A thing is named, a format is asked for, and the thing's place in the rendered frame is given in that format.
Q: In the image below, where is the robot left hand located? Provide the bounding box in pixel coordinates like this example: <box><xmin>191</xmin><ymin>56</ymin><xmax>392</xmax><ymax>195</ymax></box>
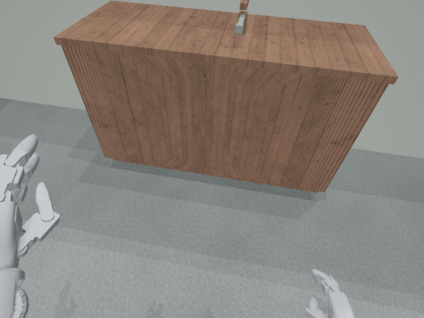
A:
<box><xmin>0</xmin><ymin>134</ymin><xmax>60</xmax><ymax>270</ymax></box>

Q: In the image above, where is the tap lever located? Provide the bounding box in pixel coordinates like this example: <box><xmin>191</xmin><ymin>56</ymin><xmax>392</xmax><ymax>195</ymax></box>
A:
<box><xmin>235</xmin><ymin>14</ymin><xmax>245</xmax><ymax>34</ymax></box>

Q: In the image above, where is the robot right hand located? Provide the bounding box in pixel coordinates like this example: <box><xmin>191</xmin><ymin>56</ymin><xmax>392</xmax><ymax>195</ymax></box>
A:
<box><xmin>305</xmin><ymin>269</ymin><xmax>356</xmax><ymax>318</ymax></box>

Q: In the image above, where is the counter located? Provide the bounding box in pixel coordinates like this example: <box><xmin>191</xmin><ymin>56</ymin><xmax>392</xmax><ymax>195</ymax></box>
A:
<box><xmin>54</xmin><ymin>0</ymin><xmax>398</xmax><ymax>193</ymax></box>

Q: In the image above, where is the left robot forearm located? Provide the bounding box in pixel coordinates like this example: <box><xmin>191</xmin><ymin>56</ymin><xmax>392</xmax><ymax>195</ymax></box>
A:
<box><xmin>0</xmin><ymin>268</ymin><xmax>28</xmax><ymax>318</ymax></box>

